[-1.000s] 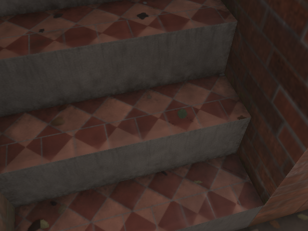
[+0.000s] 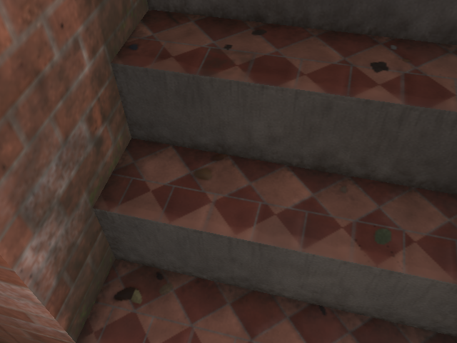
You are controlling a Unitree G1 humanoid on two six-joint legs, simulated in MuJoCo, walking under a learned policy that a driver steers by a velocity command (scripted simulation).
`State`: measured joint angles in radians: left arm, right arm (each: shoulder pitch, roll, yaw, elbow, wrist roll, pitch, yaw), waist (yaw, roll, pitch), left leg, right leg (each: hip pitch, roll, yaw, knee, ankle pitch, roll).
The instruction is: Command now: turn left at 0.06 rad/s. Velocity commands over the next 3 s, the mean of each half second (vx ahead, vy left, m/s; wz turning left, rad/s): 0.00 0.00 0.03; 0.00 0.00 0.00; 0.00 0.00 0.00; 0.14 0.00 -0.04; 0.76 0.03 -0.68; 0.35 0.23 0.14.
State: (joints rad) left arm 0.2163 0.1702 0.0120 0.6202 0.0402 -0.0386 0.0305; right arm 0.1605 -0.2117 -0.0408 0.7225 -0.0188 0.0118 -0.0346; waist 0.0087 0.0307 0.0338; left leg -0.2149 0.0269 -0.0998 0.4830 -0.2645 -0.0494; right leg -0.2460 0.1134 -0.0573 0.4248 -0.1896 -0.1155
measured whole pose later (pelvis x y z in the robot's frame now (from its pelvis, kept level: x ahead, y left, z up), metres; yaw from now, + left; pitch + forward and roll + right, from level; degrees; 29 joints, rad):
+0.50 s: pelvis +0.00 +0.01 +0.00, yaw +1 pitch +0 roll -1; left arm 0.20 0.19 0.03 0.67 0.04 -0.04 0.00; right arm 0.23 -0.19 -0.02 0.85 -0.03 -0.02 -0.03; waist -0.02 0.02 0.02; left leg -0.22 0.01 -0.11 0.50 -0.29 -0.04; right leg -0.23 0.10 -0.06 0.40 -0.18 -0.10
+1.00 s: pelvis +0.00 +0.01 +0.00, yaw +1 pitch +1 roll -1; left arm 0.21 0.20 0.02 0.80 0.03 -0.03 0.02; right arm 0.24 -0.22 -0.01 0.96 -0.03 -0.02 -0.05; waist -0.02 0.02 0.01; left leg -0.21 0.01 -0.11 0.46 -0.26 -0.04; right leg -0.21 0.10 -0.06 0.36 -0.16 -0.10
